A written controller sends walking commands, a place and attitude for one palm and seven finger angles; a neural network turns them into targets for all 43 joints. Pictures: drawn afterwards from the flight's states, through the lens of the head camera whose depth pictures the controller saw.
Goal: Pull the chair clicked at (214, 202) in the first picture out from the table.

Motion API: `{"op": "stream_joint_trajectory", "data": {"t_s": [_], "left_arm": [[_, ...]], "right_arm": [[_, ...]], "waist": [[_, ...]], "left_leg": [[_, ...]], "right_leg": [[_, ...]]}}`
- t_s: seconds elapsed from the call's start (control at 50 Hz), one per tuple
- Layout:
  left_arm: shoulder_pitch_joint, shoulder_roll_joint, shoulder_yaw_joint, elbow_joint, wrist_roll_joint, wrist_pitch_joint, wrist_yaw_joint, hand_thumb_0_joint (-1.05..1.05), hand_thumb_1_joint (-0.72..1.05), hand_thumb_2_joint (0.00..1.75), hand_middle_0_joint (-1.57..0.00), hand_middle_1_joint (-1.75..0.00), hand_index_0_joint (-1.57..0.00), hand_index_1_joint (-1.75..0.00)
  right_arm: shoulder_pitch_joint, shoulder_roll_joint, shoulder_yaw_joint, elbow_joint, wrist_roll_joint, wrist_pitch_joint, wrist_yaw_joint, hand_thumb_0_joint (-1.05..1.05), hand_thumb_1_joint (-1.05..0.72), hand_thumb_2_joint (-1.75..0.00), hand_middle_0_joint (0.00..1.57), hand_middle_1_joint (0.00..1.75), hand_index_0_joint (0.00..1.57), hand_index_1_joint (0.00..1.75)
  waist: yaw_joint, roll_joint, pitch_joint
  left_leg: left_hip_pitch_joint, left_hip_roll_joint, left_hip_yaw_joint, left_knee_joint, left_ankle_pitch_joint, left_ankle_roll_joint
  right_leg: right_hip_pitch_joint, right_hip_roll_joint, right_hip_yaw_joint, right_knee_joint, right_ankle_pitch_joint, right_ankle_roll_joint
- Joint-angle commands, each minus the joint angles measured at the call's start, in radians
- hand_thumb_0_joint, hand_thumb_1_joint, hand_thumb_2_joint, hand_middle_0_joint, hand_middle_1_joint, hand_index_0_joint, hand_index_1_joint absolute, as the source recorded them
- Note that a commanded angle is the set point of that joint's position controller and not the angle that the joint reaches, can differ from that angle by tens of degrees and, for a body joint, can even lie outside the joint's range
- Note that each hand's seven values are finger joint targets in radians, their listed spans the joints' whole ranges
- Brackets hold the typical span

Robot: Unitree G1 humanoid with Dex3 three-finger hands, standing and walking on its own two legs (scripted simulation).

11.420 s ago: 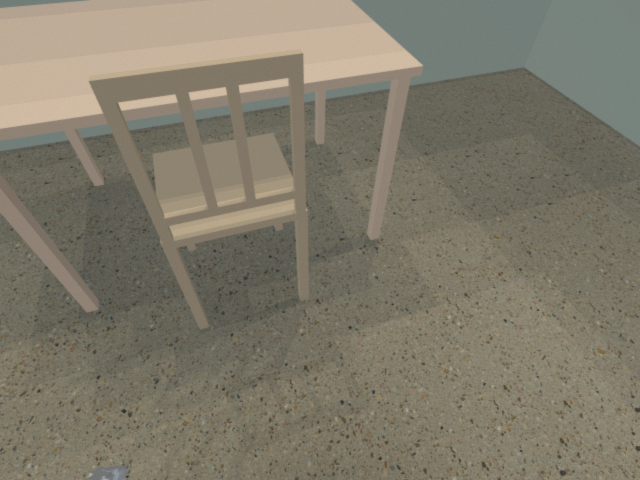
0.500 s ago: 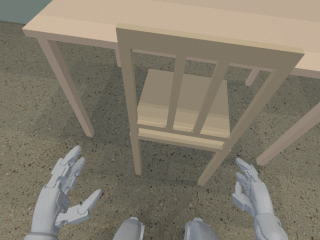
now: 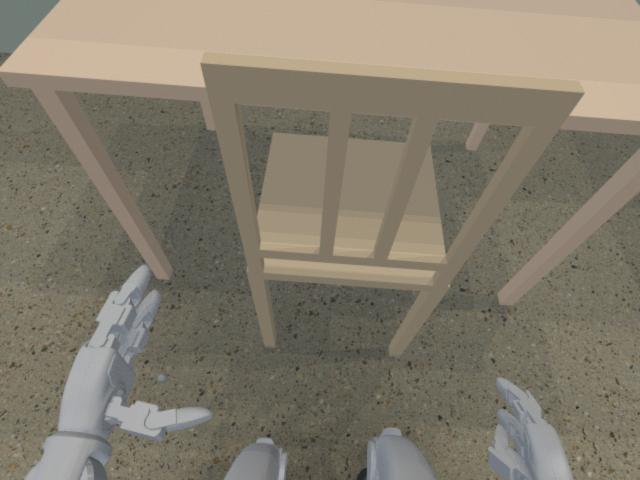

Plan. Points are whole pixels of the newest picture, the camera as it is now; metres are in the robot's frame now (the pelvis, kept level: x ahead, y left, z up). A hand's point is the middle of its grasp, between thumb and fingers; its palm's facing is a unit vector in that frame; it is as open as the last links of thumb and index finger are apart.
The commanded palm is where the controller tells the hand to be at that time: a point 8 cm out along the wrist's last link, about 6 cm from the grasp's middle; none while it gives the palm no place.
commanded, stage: raise the hand toward the chair's back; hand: left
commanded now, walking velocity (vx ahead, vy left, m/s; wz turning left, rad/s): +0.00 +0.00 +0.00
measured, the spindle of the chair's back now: (331, 194) +0.50 +0.01 +0.03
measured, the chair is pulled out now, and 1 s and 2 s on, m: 0.00 0.00 0.00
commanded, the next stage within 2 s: aim the fingers beside a spindle in 1.02 s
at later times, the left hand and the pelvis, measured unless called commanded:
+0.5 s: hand (141, 344) +0.26 +0.21 +0.06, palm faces -0.01 -1.00 -0.08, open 16.9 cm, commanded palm +0.23 +0.26 +0.06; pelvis +0.02 +0.00 +0.01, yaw +1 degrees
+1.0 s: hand (145, 342) +0.26 +0.20 +0.06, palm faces -0.01 -1.00 -0.08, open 16.9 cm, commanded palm +0.23 +0.25 +0.06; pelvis +0.01 -0.01 +0.02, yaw +1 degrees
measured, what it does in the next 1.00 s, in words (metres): stands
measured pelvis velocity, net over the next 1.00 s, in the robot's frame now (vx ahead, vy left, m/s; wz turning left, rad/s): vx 0.01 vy -0.01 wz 0.01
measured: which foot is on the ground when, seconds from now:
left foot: down 0.00-1.00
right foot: down 0.00-1.00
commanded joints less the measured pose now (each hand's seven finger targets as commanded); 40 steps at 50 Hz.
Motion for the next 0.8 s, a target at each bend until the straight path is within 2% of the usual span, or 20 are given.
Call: {"op": "stream_joint_trajectory", "data": {"t_s": [0.0, 0.1, 0.18, 0.22, 0.32, 0.4, 0.42, 0.44, 0.46, 0.5, 0.56, 0.6, 0.64, 0.68, 0.78], "left_arm": [[-0.029, 0.106, 0.073, -0.217, -0.02, -0.065, 0.0, 0.0, -0.38, 0.35, -0.07, -0.1, -0.07, -0.1], [-0.059, 0.122, 0.082, -0.199, -0.014, -0.053, -0.011, 0.0, -0.5, 0.3, -0.06, -0.08, -0.06, -0.08], [-0.1, 0.132, 0.09, -0.184, -0.017, -0.034, -0.031, 0.0, -0.5, 0.3, -0.06, -0.08, -0.06, -0.08], [-0.104, 0.135, 0.101, -0.161, -0.023, -0.024, -0.043, 0.0, -0.5, 0.3, -0.06, -0.08, -0.06, -0.08], [-0.143, 0.152, 0.135, -0.14, -0.044, -0.016, -0.072, 0.0, -0.5, 0.3, -0.06, -0.08, -0.06, -0.08], [-0.163, 0.17, 0.152, -0.143, -0.049, -0.02, -0.087, 0.0, -0.5, 0.3, -0.06, -0.08, -0.06, -0.08], [-0.166, 0.176, 0.161, -0.141, -0.054, -0.021, -0.089, 0.0, -0.5, 0.3, -0.06, -0.08, -0.06, -0.08], [-0.16, 0.171, 0.16, -0.129, -0.055, -0.018, -0.092, 0.0, -0.5, 0.3, -0.06, -0.08, -0.06, -0.08], [-0.161, 0.183, 0.174, -0.115, -0.054, -0.015, -0.093, 0.0, -0.5, 0.3, -0.06, -0.08, -0.06, -0.08], [-0.179, 0.187, 0.18, -0.101, -0.059, -0.014, -0.097, 0.0, -0.5, 0.3, -0.06, -0.08, -0.06, -0.08], [-0.16, 0.177, 0.179, -0.073, -0.066, -0.012, -0.102, 0.0, -0.5, 0.3, -0.06, -0.08, -0.06, -0.08], [-0.165, 0.175, 0.176, -0.082, -0.071, -0.017, -0.106, 0.0, -0.5, 0.3, -0.06, -0.08, -0.06, -0.08], [-0.17, 0.173, 0.174, -0.068, -0.072, -0.021, -0.107, 0.0, -0.5, 0.3, -0.06, -0.08, -0.06, -0.08], [-0.175, 0.184, 0.181, -0.084, -0.07, -0.032, -0.101, 0.0, -0.5, 0.3, -0.06, -0.08, -0.06, -0.08], [-0.171, 0.19, 0.189, -0.086, -0.067, -0.055, -0.089, 0.0, -0.5, 0.3, -0.06, -0.08, -0.06, -0.08]], "right_arm": [[-0.047, -0.105, -0.041, -0.17, 0.002, -0.059, -0.001, 0.0, -0.9, -0.9, 0.2, 0.3, 0.2, 0.3], [-0.04, -0.106, -0.037, -0.171, 0.001, -0.048, -0.001, 0.0, -0.9, -0.9, 0.2, 0.3, 0.2, 0.3], [-0.041, -0.107, -0.032, -0.175, 0.001, -0.04, -0.001, 0.0, -0.9, -0.9, 0.2, 0.3, 0.2, 0.3], [-0.037, -0.108, -0.03, -0.176, 0.002, -0.035, -0.004, 0.0, -0.9, -0.9, 0.2, 0.3, 0.2, 0.3], [-0.033, -0.107, -0.027, -0.165, 0.002, -0.035, -0.007, 0.0, -0.9, -0.9, 0.2, 0.3, 0.2, 0.3], [-0.026, -0.108, -0.028, -0.151, 0.004, -0.043, -0.006, 0.0, -0.9, -0.9, 0.2, 0.3, 0.2, 0.3], [-0.025, -0.108, -0.03, -0.147, 0.003, -0.045, -0.005, 0.0, -0.9, -0.9, 0.2, 0.3, 0.2, 0.3], [-0.023, -0.108, -0.03, -0.144, 0.004, -0.045, -0.005, 0.0, -0.9, -0.9, 0.2, 0.3, 0.2, 0.3], [-0.026, -0.11, -0.032, -0.142, 0.005, -0.046, -0.004, 0.0, -0.9, -0.9, 0.2, 0.3, 0.2, 0.3], [-0.024, -0.112, -0.031, -0.138, 0.006, -0.044, -0.004, 0.0, -0.9, -0.9, 0.2, 0.3, 0.2, 0.3], [-0.026, -0.114, -0.036, -0.139, 0.006, -0.047, -0.002, 0.0, -0.9, -0.9, 0.2, 0.3, 0.2, 0.3], [-0.021, -0.116, -0.036, -0.14, 0.006, -0.048, 0.0, 0.0, -0.9, -0.9, 0.2, 0.3, 0.2, 0.3], [-0.021, -0.119, -0.037, -0.14, 0.006, -0.048, 0.001, 0.0, -0.9, -0.9, 0.2, 0.3, 0.2, 0.3], [-0.024, -0.118, -0.037, -0.141, 0.005, -0.052, 0.002, 0.0, -0.9, -0.9, 0.2, 0.3, 0.2, 0.3], [-0.019, -0.117, -0.038, -0.136, 0.002, -0.054, 0.006, 0.0, -0.9, -0.9, 0.2, 0.3, 0.2, 0.3]], "waist": [[0.017, 0.057, -0.221], [0.011, 0.074, -0.22], [0.006, 0.078, -0.212], [0.007, 0.036, -0.218], [0.009, 0.027, -0.231], [0.01, 0.07, -0.256], [0.011, 0.057, -0.266], [0.012, 0.07, -0.26], [0.012, 0.051, -0.257], [0.011, 0.057, -0.241], [0.014, 0.032, -0.24], [0.014, 0.046, -0.25], [0.01, 0.011, -0.23], [0.014, 0.05, -0.23], [0.013, 0.05, -0.243]], "left_leg": [[0.116, -0.012, -0.02, -0.239, 0.34, -0.018], [0.141, -0.011, -0.019, -0.239, 0.377, -0.019], [0.154, -0.012, -0.022, -0.247, 0.377, -0.022], [0.146, -0.011, -0.021, -0.247, 0.387, -0.019], [0.149, -0.013, -0.017, -0.245, 0.419, -0.02], [0.181, -0.011, -0.017, -0.246, 0.463, -0.024], [0.181, -0.012, -0.018, -0.246, 0.472, -0.024], [0.186, -0.011, -0.017, -0.25, 0.481, -0.026], [0.184, -0.009, -0.02, -0.252, 0.485, -0.026], [0.177, -0.011, -0.016, -0.262, 0.464, -0.026], [0.173, -0.012, -0.017, -0.269, 0.469, -0.023], [0.171, -0.015, -0.009, -0.268, 0.452, -0.021], [0.148, -0.015, -0.008, -0.271, 0.421, -0.018], [0.158, -0.016, -0.008, -0.276, 0.417, -0.02], [0.158, -0.015, -0.006, -0.271, 0.431, -0.018]], "right_leg": [[0.25, 0.036, -0.019, -0.138, 0.125, -0.041], [0.261, 0.037, -0.018, -0.144, 0.167, -0.042], [0.261, 0.038, -0.022, -0.152, 0.171, -0.041], [0.283, 0.04, -0.02, -0.156, 0.191, -0.039], [0.315, 0.04, -0.014, -0.165, 0.236, -0.038], [0.326, 0.039, -0.012, -0.166, 0.268, -0.039], [0.334, 0.039, -0.012, -0.167, 0.277, -0.038], [0.333, 0.04, -0.013, -0.169, 0.279, -0.039], [0.337, 0.041, -0.016, -0.169, 0.283, -0.039], [0.337, 0.04, -0.015, -0.178, 0.268, -0.038], [0.349, 0.041, -0.016, -0.183, 0.275, -0.038], [0.355, 0.039, -0.009, -0.189, 0.268, -0.036], [0.358, 0.039, -0.006, -0.196, 0.249, -0.034], [0.355, 0.038, -0.006, -0.194, 0.239, -0.038], [0.364, 0.036, -0.001, -0.19, 0.259, -0.038]]}}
